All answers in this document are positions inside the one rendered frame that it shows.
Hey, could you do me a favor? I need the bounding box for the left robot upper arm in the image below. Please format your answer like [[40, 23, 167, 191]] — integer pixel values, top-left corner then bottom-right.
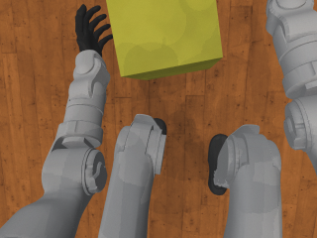
[[0, 147, 108, 238]]

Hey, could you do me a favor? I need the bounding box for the left robot forearm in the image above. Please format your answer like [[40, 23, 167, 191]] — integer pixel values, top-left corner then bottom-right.
[[42, 50, 111, 188]]

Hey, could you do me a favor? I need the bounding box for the carton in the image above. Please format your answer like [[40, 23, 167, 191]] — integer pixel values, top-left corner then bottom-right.
[[106, 0, 223, 80]]

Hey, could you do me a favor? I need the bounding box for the right robot shin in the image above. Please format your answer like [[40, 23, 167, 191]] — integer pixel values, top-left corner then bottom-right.
[[213, 124, 281, 189]]

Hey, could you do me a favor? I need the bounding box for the right robot forearm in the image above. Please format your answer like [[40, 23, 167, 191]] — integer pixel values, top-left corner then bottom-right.
[[265, 0, 317, 100]]

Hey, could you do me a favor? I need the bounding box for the left robot hand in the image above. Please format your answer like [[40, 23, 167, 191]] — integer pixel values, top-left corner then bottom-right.
[[74, 4, 113, 57]]

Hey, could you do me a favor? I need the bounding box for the left robot thigh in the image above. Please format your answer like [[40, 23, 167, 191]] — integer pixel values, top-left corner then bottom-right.
[[98, 122, 166, 238]]

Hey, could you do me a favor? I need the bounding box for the right robot upper arm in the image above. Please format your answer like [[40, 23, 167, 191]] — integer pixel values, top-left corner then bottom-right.
[[283, 94, 317, 177]]

